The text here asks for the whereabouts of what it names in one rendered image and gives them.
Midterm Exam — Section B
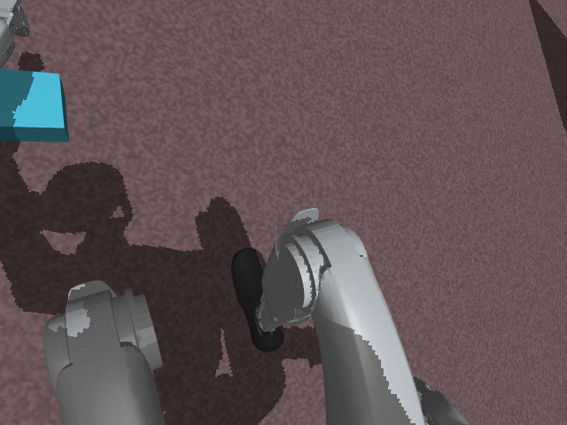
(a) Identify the right robot hand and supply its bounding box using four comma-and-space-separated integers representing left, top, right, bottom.
414, 377, 469, 425

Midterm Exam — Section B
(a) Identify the carton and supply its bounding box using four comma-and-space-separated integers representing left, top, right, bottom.
0, 69, 69, 142

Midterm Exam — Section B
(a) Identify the right robot foot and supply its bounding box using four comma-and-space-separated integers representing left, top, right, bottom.
231, 248, 284, 352

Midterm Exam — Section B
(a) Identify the left robot hand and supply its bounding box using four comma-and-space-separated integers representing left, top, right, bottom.
0, 0, 30, 68

